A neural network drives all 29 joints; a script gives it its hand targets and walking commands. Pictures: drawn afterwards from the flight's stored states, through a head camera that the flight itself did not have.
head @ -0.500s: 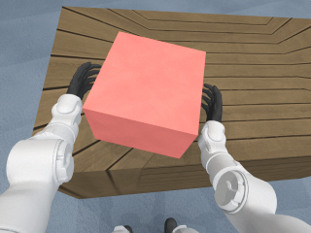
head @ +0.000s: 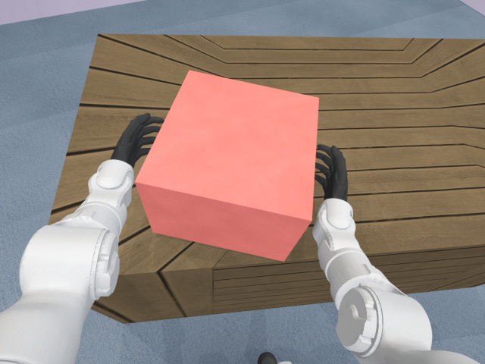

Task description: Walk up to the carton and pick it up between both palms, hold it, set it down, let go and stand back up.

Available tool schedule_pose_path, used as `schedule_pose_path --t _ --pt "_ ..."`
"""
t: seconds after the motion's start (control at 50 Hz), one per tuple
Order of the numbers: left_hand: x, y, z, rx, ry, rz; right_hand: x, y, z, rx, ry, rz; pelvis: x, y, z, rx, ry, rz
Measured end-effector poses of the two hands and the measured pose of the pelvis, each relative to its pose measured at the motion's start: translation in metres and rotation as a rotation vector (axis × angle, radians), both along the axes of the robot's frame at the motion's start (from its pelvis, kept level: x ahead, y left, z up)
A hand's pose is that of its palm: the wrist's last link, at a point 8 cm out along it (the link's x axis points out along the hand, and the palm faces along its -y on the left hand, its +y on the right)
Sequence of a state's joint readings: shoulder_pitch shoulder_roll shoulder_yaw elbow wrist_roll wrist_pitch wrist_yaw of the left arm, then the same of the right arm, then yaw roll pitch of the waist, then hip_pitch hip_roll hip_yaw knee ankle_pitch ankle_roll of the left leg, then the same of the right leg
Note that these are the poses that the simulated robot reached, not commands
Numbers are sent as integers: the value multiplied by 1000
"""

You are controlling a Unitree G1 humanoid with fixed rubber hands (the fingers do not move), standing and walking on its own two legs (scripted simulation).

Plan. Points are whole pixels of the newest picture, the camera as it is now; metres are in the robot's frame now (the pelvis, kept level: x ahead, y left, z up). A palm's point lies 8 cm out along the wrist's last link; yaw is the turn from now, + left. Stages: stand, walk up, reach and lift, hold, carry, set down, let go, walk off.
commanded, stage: reach and lift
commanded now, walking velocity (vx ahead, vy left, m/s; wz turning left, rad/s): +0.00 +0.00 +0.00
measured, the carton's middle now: (236, 164) +0.48 -0.03 -0.02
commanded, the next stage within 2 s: none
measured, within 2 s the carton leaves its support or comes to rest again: neither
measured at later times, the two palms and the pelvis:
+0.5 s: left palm (115, 150) +0.42 +0.16 +0.12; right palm (361, 173) +0.36 -0.20 +0.11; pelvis -0.01 +0.00 +0.01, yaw +1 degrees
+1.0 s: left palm (119, 149) +0.40 +0.15 +0.14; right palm (379, 154) +0.37 -0.21 +0.14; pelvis +0.01 -0.02 +0.02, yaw +2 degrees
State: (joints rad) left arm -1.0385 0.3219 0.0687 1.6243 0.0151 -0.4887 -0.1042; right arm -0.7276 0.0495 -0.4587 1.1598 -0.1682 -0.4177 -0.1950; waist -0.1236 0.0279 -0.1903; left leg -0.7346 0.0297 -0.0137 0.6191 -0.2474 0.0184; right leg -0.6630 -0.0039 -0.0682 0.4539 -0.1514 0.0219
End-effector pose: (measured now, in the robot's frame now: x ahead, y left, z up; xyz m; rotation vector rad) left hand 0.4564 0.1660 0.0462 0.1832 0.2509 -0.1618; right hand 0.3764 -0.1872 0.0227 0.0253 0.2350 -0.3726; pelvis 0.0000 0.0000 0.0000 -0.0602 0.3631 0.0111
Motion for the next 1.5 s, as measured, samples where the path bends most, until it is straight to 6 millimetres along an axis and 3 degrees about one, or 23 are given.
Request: schedule_pose_path --t 0.12,0.22,0.36,0.56,0.8,1.02,1.34,1.5 --pt "-12 -2 3 16 5 8 -7 -1 7 36 -4 -17 -1 -1 1 1 -17 1" --pt "-22 1 13 21 -16 23 -9 0 26 48 -26 -10 -4 -1 2 3 -48 3" --pt "-33 0 44 16 -55 43 -11 -2 61 43 -61 7 -7 -1 6 10 -121 10" --pt "-43 -10 80 -10 -45 68 -16 -13 92 52 -58 23 -6 -4 13 25 -215 19" --pt "-49 -22 88 -97 -23 116 -11 -27 109 41 -57 53 0 -15 18 43 -271 20" --pt "-58 -18 92 -124 -16 163 -5 -24 119 34 -63 95 8 -20 21 47 -285 19" --pt "-78 -20 118 -129 -20 184 -20 -26 140 23 -70 109 2 -19 23 44 -335 20" --pt "-85 -22 118 -143 -2 201 -22 -28 145 11 -56 125 -2 -21 23 46 -343 20"
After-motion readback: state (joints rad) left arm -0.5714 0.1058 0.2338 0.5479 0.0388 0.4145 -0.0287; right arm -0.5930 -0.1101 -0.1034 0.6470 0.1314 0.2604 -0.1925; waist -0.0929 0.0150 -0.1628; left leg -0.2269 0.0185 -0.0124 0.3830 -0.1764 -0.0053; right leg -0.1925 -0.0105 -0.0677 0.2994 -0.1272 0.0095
